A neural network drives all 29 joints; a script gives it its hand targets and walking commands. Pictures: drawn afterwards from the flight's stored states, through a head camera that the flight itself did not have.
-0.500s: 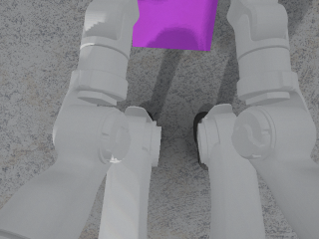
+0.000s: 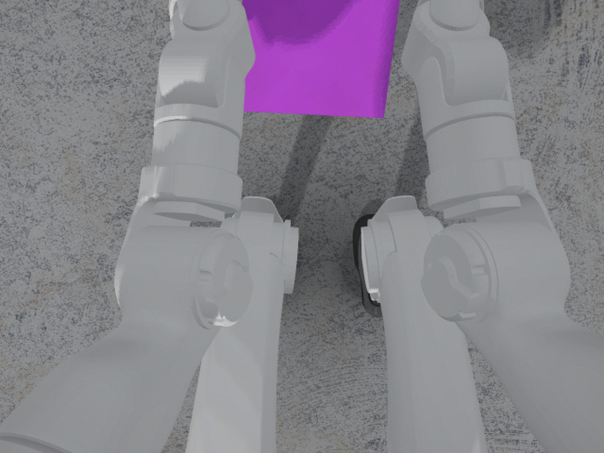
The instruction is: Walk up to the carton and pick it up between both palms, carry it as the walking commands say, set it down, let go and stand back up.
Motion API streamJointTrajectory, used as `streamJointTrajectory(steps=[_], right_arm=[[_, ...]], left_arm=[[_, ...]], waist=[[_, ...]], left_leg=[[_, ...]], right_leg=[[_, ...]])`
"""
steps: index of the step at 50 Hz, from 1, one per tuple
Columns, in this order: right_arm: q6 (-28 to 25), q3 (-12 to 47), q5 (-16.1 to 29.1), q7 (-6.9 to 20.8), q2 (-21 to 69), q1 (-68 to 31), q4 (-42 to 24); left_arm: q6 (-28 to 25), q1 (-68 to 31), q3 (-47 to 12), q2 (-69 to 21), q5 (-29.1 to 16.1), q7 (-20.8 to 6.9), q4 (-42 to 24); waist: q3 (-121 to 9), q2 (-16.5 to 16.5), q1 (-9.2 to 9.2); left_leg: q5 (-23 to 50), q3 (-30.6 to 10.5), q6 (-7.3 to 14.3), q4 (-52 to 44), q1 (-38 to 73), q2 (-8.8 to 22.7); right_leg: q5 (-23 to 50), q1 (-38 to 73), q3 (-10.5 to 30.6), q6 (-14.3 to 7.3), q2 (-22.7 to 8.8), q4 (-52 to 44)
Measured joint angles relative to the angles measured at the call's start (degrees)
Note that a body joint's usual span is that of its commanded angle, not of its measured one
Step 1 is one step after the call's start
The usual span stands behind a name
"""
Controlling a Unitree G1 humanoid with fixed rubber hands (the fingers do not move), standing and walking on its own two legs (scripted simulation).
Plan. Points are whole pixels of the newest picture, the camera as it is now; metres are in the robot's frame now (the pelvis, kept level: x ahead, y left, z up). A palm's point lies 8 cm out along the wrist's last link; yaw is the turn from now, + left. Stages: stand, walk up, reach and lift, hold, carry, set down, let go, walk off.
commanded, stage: reach and lift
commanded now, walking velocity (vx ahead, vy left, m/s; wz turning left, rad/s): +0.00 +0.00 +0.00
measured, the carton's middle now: out of the picture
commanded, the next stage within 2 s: none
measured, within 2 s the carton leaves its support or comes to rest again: neither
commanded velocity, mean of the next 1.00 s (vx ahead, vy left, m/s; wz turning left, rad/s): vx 0.00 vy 0.00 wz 0.00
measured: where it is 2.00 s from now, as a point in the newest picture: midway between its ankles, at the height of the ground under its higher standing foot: (317, 281)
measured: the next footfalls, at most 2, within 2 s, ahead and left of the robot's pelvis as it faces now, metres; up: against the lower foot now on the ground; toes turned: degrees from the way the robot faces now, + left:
none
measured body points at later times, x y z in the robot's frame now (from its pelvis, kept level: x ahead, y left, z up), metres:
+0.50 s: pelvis -0.01 +0.01 +0.04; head +0.32 +0.02 +0.33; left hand +0.54 +0.12 -0.05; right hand +0.54 -0.10 -0.07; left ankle +0.15 +0.12 -0.42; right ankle +0.14 -0.11 -0.42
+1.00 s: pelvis +0.00 +0.00 +0.09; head +0.29 +0.01 +0.42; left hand +0.52 +0.12 +0.02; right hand +0.52 -0.10 +0.01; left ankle +0.15 +0.12 -0.42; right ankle +0.14 -0.11 -0.42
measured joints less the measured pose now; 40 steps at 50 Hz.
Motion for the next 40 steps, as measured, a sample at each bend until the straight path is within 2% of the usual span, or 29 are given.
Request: streamJointTrajectory(steps=[2, 7, 10, 13, 19, 23, 31, 36, 40], right_arm=[[0.7, 1.2, 1.5, -0.1, -0.6, 1.2, -1.4], [1.2, 1.9, 2.8, -0.4, -0.9, 0.8, -0.2], [1.3, 1.8, 2.0, -0.3, -1.0, -0.2, 1.0], [0.7, -0.4, -0.1, 1.3, -1.0, -1.7, 3.3], [0.6, -2.6, -1.9, 3.0, -0.6, -0.5, 2.0], [0.9, -2.8, -2.5, 4.1, -0.2, 2.0, 0.2], [3.3, 1.4, 2.2, 2.1, -0.7, 5.0, -3.2], [1.6, -0.2, 0.6, 3.3, -0.7, 3.0, 0.1], [1.0, -1.3, -1.2, 3.9, 0.1, 4.3, 0.6]], left_arm=[[0.6, 1.0, -1.6, -0.4, -0.1, 1.0, -1.1], [1.6, 1.6, -1.8, -0.4, 0.0, 1.5, -1.5], [2.3, 0.8, -1.5, 0.2, 0.1, 1.2, -0.9], [2.9, -0.9, 0.2, -0.2, 1.8, 1.0, 0.2], [2.6, -0.8, 0.4, -1.5, 2.8, 1.9, 0.0], [2.6, 0.9, -0.2, -2.7, 2.1, 2.7, -0.9], [3.0, 5.6, -3.9, -2.8, -0.4, 4.3, -4.2], [3.2, 4.3, -1.7, -3.1, 0.7, 4.0, -3.9], [2.9, 5.2, -1.2, -3.7, 2.9, 3.3, -3.0]], waist=[[0.1, -0.3, 0.11], [0.0, -0.9, 0.46], [0.0, -1.1, 0.67], [-0.5, -0.6, 0.98], [-0.4, 1.0, 1.14], [0.0, 1.7, 0.4], [0.0, -0.1, -0.14], [-0.6, -0.7, 0.24], [-2.2, 0.3, 0.87]], left_leg=[[0.2, -0.1, 0.0, -0.4, 0.6, 0.2], [0.8, 0.1, 0.3, -1.4, 2.5, 0.7], [1.1, 0.2, 0.3, -2.0, 3.8, 0.7], [1.6, 0.0, 0.3, -2.8, 4.6, 0.5], [2.3, -0.5, 0.6, -5.3, 6.9, -0.1], [2.4, -0.8, 0.9, -6.7, 8.8, -0.4], [2.2, -0.4, 1.2, -9.3, 12.7, 0.6], [2.2, -0.3, 0.9, -10.6, 15.1, 0.8], [2.1, -0.7, 0.7, -12.0, 16.6, 0.8]], right_leg=[[0.3, 0.6, 0.0, 0.1, 0.2, -0.6], [1.3, 2.3, 0.4, 0.4, 0.7, -1.8], [1.6, 3.6, 0.5, 0.4, 0.7, -2.3], [1.8, 4.6, 0.5, 0.4, 0.5, -3.2], [2.1, 7.5, 0.3, 0.6, -0.2, -5.9], [2.1, 9.7, 0.2, 0.7, -0.5, -7.6], [2.6, 13.1, 1.0, 0.9, 0.3, -10.3], [2.6, 15.2, 1.1, 0.4, 0.4, -11.3], [2.5, 16.8, 0.9, 0.1, 0.2, -12.7]])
